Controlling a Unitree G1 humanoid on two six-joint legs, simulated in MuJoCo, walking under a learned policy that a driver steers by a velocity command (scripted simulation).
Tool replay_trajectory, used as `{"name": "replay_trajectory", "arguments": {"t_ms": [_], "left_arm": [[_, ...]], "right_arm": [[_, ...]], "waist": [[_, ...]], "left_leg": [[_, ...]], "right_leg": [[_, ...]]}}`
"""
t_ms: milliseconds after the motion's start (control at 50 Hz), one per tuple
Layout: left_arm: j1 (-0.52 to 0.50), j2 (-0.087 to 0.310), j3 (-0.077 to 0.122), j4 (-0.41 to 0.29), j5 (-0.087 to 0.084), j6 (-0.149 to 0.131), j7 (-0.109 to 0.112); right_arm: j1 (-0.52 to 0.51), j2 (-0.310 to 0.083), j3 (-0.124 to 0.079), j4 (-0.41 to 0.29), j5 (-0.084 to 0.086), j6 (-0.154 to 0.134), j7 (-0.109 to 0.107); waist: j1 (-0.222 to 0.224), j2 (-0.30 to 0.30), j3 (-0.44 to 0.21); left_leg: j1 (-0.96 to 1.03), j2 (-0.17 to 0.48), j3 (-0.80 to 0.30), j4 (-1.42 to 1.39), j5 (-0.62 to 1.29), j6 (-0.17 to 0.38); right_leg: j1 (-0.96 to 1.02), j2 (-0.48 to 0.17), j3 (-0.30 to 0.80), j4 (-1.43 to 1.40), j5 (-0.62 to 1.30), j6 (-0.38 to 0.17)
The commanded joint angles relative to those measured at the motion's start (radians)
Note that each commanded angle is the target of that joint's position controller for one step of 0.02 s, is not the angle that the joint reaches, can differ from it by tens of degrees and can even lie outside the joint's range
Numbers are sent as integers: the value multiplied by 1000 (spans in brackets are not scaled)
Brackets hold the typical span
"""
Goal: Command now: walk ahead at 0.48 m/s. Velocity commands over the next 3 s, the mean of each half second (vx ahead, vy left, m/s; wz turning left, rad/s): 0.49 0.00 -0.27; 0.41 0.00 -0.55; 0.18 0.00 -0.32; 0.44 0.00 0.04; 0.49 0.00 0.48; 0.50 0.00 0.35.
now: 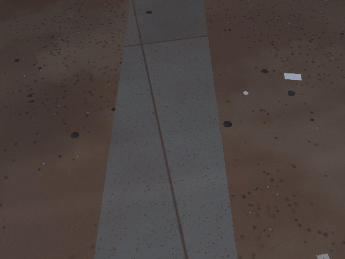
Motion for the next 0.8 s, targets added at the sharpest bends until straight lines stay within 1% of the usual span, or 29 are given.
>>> {"name": "replay_trajectory", "arguments": {"t_ms": [20, 60, 80, 100, 120, 140, 160, 180, 200, 220, 240, 280, 300, 320, 340, 380, 420, 480, 560, 580, 620, 660, 680, 700, 720, 740, 760, 780, 800], "left_arm": [[67, 137, 22, -16, 0, -12, 9], [59, 148, 25, -11, 4, -12, 13], [43, 157, 28, -13, 6, -12, 15], [33, 167, 31, -12, 8, -10, 17], [20, 179, 34, -13, 11, -5, 17], [-3, 184, 35, -21, 5, 0, 14], [5, 141, 22, -51, -7, 1, 6], [144, 29, 6, -57, -50, 10, 0], [54, 139, 34, -57, -25, 19, 5], [-46, 144, 39, -89, -18, 17, 1], [-86, 123, 38, -96, -13, 16, -1], [-79, 99, 44, -96, 11, 41, -13], [-79, 87, 47, -102, 14, 54, -19], [-92, 80, 48, -111, 15, 65, -23], [-117, 76, 49, -124, 15, 74, -26], [-193, 78, 50, -155, 15, 85, -34], [-274, 85, 49, -187, 12, 88, -42], [-387, 82, 41, -229, 9, 83, -52], [-509, 81, 31, -282, 13, 79, -60], [-520, 86, 32, -290, 16, 78, -61], [-493, 103, 41, -290, 18, 78, -59], [-390, 131, 56, -266, 20, 80, -52], [-306, 152, 67, -242, 20, 77, -47], [-186, 180, 84, -204, 26, 68, -39], [-93, 267, 114, -187, 37, 64, -27], [-158, 362, 134, -218, 23, 73, -28], [-138, 353, 130, -219, 5, 87, -24], [-200, 306, 115, -219, -2, 84, -16], [-241, 257, 102, -221, -6, 75, -13]], "right_arm": [[-125, -27, 1, -85, 5, -13, 0], [-127, -41, -4, -95, 5, -19, -4], [-98, -50, -10, -90, 4, -23, -9], [-39, -66, -19, -75, 3, -29, -16], [81, -86, -32, -38, 5, -37, -23], [250, -111, -48, 16, -3, -47, -32], [413, -199, -72, 43, -31, -54, -44], [414, -270, -87, 35, -41, -50, -33], [319, -217, -80, 19, -5, -39, -25], [213, -146, -57, 2, 1, -43, -23], [169, -98, -44, 1, -1, -54, -21], [180, -45, -27, 23, 3, -66, -37], [208, -45, -24, 32, 5, -74, -42], [232, -55, -25, 38, 8, -82, -45], [247, -70, -28, 42, 13, -87, -47], [276, -84, -29, 44, 11, -90, -49], [307, -78, -25, 49, 9, -90, -51], [339, -79, -19, 54, 9, -90, -56], [408, -107, -23, 75, 9, -82, -69], [418, -113, -24, 79, 9, -77, -72], [408, -134, -29, 79, 6, -68, -80], [381, -165, -40, 69, 1, -55, -85], [368, -181, -46, 59, 1, -46, -81], [349, -190, -50, 46, 6, -39, -72], [331, -165, -45, 13, 10, -39, -64], [332, -77, -35, -72, 21, -47, -43], [214, -142, -40, -106, 14, -62, -35], [172, -133, -35, -123, 26, -74, -34], [203, -132, -36, -104, 28, -78, -43]], "waist": [[-2, -115, 112], [-14, -116, 106], [-34, -118, 87], [-60, -122, 51], [-109, -119, -13], [-180, -96, -98], [-219, -4, -227], [-137, 201, -333], [-124, 32, -264], [-95, 2, -118], [-73, -28, -43], [-28, 7, -4], [-19, 14, -5], [-13, 10, -4], [-7, 13, 8], [-13, 21, 28], [-25, 29, 50], [-44, 29, 75], [-77, 33, 87], [-76, 35, 86], [-50, 56, 57], [3, 86, -6], [35, 87, -57], [94, 52, -118], [139, -46, -191], [42, -261, -240], [76, -84, -208], [39, -45, -87], [-15, 33, -16]], "left_leg": [[10, -37, 44, -126, 34, 18], [51, -53, 48, -174, 0, 49], [102, -73, 55, -190, -32, 68], [186, -99, 58, -198, -73, 85], [308, -128, 58, -230, -92, 101], [527, -114, 41, -297, -45, 117], [784, 113, -198, -312, -171, 156], [986, 392, -685, -449, -254, 281], [863, 340, -680, -511, -376, 246], [704, 306, -516, -546, -369, 204], [591, 264, -399, -581, -253, 169], [485, 197, -225, -603, -107, 115], [476, 192, -183, -605, -48, 108], [482, 188, -146, -608, 8, 104], [486, 184, -105, -613, 45, 97], [502, 174, -41, -624, 80, 83], [518, 158, 15, -630, 119, 69], [543, 139, 93, -618, 223, 57], [654, 170, 154, -589, 355, 58], [688, 178, 168, -566, 419, 58], [742, 190, 202, -475, 677, 53], [775, 200, 221, -299, 891, 58], [763, 205, 217, -153, 883, 65], [680, 193, 225, 63, 743, 48], [458, 146, 220, 375, 343, 20], [4, -101, 111, 739, -482, -42], [-109, -65, -77, 744, -406, -33], [-131, -19, -87, 682, -315, -30], [-57, 12, -83, 583, -273, -36]], "right_leg": [[-53, -270, 108, -49, 519, -118], [1, -289, 97, -7, 630, -113], [24, -292, 84, 45, 760, -105], [34, -292, 86, 133, 902, -95], [36, -280, 86, 276, 977, -85], [-53, -244, 70, 477, 880, -69], [-263, -184, 45, 776, 509, -57], [-596, -4, 41, 1135, -261, -26], [-650, -65, 154, 1189, -172, -43], [-665, -105, 155, 1146, -75, -46], [-639, -139, 153, 1096, -21, -47], [-574, -167, 148, 1036, 6, -36], [-566, -166, 143, 1023, 14, -32], [-582, -167, 136, 1013, 25, -28], [-615, -171, 128, 999, 47, -24], [-692, -181, 112, 965, 117, -16], [-747, -182, 94, 894, 194, -9], [-743, -162, 46, 707, 277, -3], [-711, -130, -38, 518, 272, -27], [-700, -117, -52, 493, 246, -39], [-632, -72, -82, 467, 168, -76], [-520, -12, -102, 460, 58, -121], [-428, 15, -98, 428, 18, -143], [-256, 34, -69, 331, 43, -169], [-44, -133, 168, 273, -50, -224], [208, -398, 755, 153, -10, -383], [159, -406, 766, 70, -6, -383], [47, -398, 629, 66, 143, -348], [-84, -356, 514, 70, 419, -298]]}}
